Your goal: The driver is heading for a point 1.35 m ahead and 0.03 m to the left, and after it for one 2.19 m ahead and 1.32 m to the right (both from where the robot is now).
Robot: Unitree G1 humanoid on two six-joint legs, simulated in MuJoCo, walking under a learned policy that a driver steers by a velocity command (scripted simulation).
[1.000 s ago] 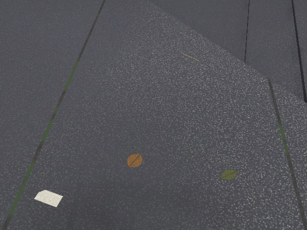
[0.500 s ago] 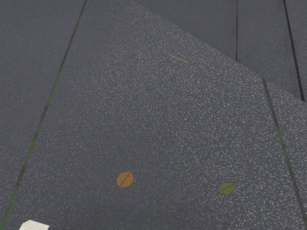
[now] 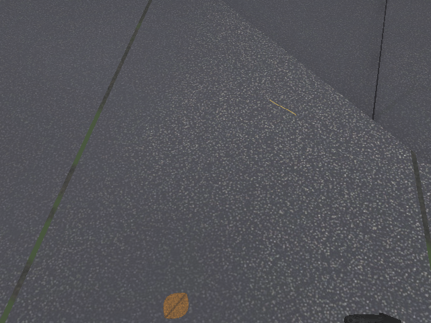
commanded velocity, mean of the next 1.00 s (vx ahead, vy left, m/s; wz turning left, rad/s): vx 0.50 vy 0.00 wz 0.00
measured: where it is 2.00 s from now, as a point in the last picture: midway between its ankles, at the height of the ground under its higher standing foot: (250, 153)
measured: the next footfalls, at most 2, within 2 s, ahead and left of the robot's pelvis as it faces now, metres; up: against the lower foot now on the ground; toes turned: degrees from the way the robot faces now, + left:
left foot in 0.08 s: +0.22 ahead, +0.06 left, +0.00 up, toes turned +3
right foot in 0.62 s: +0.52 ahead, -0.11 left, +0.00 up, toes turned -3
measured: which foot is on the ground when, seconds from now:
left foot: up 0.00-0.06, down 0.08-0.62, up 0.64-1.00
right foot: down 0.00-0.08, up 0.10-0.60, down 0.62-1.00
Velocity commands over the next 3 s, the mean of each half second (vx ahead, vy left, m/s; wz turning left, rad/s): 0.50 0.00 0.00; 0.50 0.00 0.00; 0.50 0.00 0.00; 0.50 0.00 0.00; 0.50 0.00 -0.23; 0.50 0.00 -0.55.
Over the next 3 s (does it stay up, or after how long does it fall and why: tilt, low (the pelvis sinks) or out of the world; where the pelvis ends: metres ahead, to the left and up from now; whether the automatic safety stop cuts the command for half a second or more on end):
stays up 1.53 -0.09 0.00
